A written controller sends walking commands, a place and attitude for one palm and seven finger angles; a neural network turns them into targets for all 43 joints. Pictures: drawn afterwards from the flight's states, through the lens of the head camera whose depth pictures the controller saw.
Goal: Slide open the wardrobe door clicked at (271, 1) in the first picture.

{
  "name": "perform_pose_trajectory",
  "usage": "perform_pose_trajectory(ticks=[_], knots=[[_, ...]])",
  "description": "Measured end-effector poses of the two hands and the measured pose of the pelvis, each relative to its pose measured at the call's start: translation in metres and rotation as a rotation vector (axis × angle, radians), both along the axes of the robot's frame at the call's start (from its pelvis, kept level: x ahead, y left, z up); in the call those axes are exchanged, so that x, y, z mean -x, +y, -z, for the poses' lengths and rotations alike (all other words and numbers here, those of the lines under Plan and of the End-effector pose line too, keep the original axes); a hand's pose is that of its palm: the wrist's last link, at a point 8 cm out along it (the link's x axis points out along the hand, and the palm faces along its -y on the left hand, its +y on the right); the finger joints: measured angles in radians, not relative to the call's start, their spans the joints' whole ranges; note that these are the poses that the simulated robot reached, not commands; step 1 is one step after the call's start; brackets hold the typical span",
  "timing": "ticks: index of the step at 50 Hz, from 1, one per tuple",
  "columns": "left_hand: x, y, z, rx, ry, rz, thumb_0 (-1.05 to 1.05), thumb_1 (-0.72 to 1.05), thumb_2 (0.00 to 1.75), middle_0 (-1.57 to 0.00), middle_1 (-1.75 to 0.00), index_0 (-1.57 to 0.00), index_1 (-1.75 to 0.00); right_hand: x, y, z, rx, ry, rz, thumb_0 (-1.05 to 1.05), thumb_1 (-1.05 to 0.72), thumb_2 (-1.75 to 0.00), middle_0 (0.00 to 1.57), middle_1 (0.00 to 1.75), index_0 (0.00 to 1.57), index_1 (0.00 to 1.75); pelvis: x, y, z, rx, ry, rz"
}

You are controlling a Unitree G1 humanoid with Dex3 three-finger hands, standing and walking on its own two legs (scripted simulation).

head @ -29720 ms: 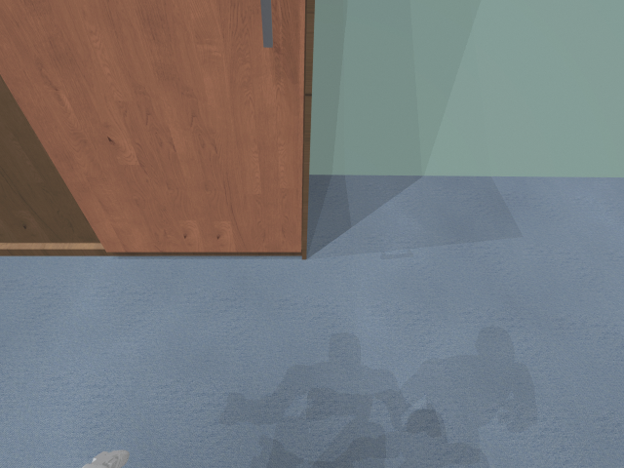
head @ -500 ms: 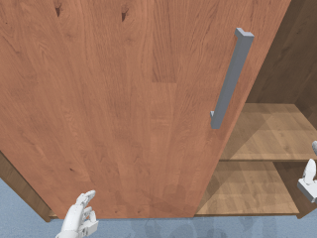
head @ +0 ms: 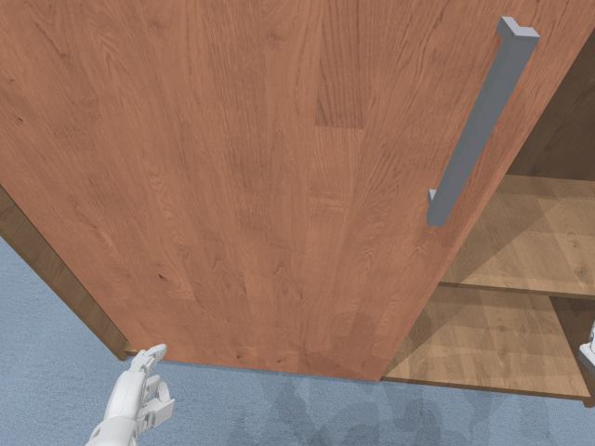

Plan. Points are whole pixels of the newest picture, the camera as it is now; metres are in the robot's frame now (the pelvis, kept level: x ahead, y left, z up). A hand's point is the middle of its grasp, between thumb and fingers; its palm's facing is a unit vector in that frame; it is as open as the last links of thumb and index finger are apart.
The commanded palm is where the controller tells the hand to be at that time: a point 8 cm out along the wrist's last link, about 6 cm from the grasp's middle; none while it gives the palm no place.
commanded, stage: step back with the hand held close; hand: right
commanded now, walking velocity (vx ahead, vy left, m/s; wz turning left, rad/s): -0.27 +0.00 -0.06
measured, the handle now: (465, 138) +0.42 -0.17 +0.23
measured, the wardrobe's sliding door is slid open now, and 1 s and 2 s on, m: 0.68 0.68 0.68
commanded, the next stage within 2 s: stop stepping back and stand still in 0.80 s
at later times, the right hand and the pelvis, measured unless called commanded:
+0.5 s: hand out of the picture +0.10 -0.29 +0.15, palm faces +0.52 +0.73 -0.45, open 7.4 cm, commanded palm +0.04 -0.32 +0.17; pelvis -0.08 -0.01 -0.02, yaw -5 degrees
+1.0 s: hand out of the picture +0.04 -0.29 +0.15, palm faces +0.43 +0.84 -0.34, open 7.4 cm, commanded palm -0.02 -0.32 +0.17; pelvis -0.17 -0.03 -0.01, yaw +2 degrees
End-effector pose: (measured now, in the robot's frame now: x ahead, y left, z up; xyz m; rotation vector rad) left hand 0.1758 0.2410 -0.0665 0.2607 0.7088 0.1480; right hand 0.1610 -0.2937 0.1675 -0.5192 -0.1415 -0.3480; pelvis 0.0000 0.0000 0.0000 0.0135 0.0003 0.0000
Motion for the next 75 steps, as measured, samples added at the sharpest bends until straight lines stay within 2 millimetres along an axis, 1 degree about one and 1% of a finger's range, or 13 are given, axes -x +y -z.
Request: perform_pose_trajectory(ticks=[7, 25, 33, 39, 44, 48, 54, 59, 62, 65, 68, 72, 75], knots=[[0.025, -0.005, 0.0, -0.016, 0.005, -0.018, 0.01, 0.9, 0.9, -0.2, -0.3, -0.2, -0.3, 0.022, -0.013, -0.005, 0.054, -0.034, -0.011, 0.02, -0.89, -0.9, 0.21, 0.3, 0.22, 0.3, 0.02, -0.006, 0.005, 0.001, -0.003, 0.001], [0.077, -0.028, 0.018, -0.021, -0.01, 0.096, 0.01, 0.9, 0.9, -0.2, -0.3, -0.2, -0.31, 0.107, -0.029, -0.002, 0.094, -0.193, 0.089, 0.02, -0.89, -0.9, 0.21, 0.3, 0.22, 0.3, 0.076, -0.008, 0.024, -0.017, -0.027, 0.084], [0.1, -0.033, 0.014, -0.053, -0.016, 0.095, 0.01, 0.9, 0.9, -0.2, -0.3, -0.2, -0.31, 0.124, -0.034, 0.0, 0.062, -0.249, 0.052, 0.02, -0.89, -0.9, 0.21, 0.3, 0.21, 0.3, 0.105, -0.018, 0.025, -0.036, -0.029, 0.085], [0.122, -0.04, 0.009, -0.027, -0.026, 0.089, 0.01, 0.9, 0.9, -0.2, -0.3, -0.2, -0.3, 0.148, -0.044, -0.013, 0.102, -0.266, 0.056, 0.02, -0.89, -0.9, 0.21, 0.3, 0.22, 0.3, 0.124, -0.017, 0.019, -0.084, -0.01, 0.1], [0.14, -0.043, 0.012, -0.001, -0.032, 0.106, 0.01, 0.9, 0.9, -0.2, -0.3, -0.2, -0.31, 0.17, -0.036, -0.009, 0.076, -0.256, 0.047, 0.02, -0.89, -0.9, 0.21, 0.3, 0.21, 0.3, 0.147, -0.013, 0.021, -0.046, 0.045, 0.014], [0.166, -0.044, 0.011, -0.016, 0.016, 0.071, 0.01, 0.9, 0.9, -0.2, -0.3, -0.2, -0.31, 0.165, -0.029, -0.002, -0.003, -0.253, -0.011, 0.02, -0.89, -0.9, 0.21, 0.3, 0.21, 0.3, 0.161, -0.02, 0.013, -0.03, 0.027, -0.028], [0.203, -0.04, -0.003, -0.049, -0.044, -0.033, 0.01, 0.9, 0.9, -0.2, -0.3, -0.2, -0.31, 0.15, -0.038, 0.012, -0.04, -0.204, -0.089, 0.02, -0.89, -0.9, 0.21, 0.3, 0.21, 0.3, 0.184, -0.035, 0.016, -0.012, 0.017, -0.024], [0.244, -0.042, -0.02, -0.039, -0.045, -0.069, 0.01, 0.9, 0.9, -0.2, -0.3, -0.2, -0.3, 0.173, -0.035, -0.006, 0.01, -0.138, -0.134, 0.02, -0.89, -0.9, 0.21, 0.3, 0.21, 0.3, 0.201, -0.037, -0.001, -0.026, 0.009, -0.041], [0.264, -0.041, -0.018, -0.038, -0.002, -0.069, 0.01, 0.9, 0.9, -0.2, -0.3, -0.2, -0.3, 0.195, -0.037, -0.015, 0.06, -0.097, -0.128, 0.02, -0.89, -0.9, 0.21, 0.3, 0.22, 0.3, 0.207, -0.038, -0.007, -0.029, 0.019, -0.032], [0.276, -0.034, -0.002, -0.057, 0.055, -0.051, 0.01, 0.9, 0.9, -0.2, -0.3, -0.2, -0.31, 0.215, -0.044, -0.016, 0.107, -0.092, -0.094, 0.02, -0.89, -0.9, 0.21, 0.3, 0.22, 0.3, 0.218, -0.041, 0.002, -0.002, 0.027, -0.048], [0.286, -0.031, 0.008, -0.066, 0.112, -0.066, 0.01, 0.9, 0.9, -0.2, -0.3, -0.2, -0.31, 0.223, -0.058, -0.009, 0.046, -0.135, -0.021, 0.02, -0.89, -0.9, 0.21, 0.3, 0.22, 0.3, 0.223, -0.047, 0.003, 0.001, 0.01, -0.06], [0.29, -0.035, 0.011, -0.088, 0.097, -0.092, 0.01, 0.9, 0.9, -0.2, -0.3, -0.2, -0.3, 0.213, -0.071, 0.011, -0.082, -0.176, 0.053, 0.02, -0.89, -0.9, 0.21, 0.3, 0.21, 0.3, 0.219, -0.058, 0.008, 0.009, -0.001, -0.047], [0.283, -0.043, 0.017, -0.095, 0.035, -0.107, 0.02, 0.9, 0.9, -0.2, -0.3, -0.2, -0.3, 0.199, -0.071, 0.021, -0.106, -0.199, 0.017, 0.02, -0.89, -0.9, 0.21, 0.3, 0.21, 0.3, 0.22, -0.068, 0.022, 0.0, -0.01, -0.032]])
